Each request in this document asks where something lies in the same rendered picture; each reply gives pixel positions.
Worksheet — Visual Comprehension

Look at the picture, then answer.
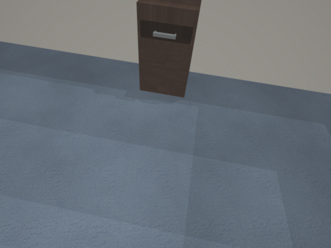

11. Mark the drawer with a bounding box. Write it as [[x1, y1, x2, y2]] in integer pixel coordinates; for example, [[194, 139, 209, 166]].
[[141, 20, 193, 44]]

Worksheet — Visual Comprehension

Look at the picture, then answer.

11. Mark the handle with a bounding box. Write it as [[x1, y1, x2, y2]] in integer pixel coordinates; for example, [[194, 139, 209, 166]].
[[153, 31, 176, 39]]

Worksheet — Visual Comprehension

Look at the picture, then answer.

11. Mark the cabinet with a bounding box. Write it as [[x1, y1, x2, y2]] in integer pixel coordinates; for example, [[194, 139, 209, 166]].
[[137, 0, 201, 98]]

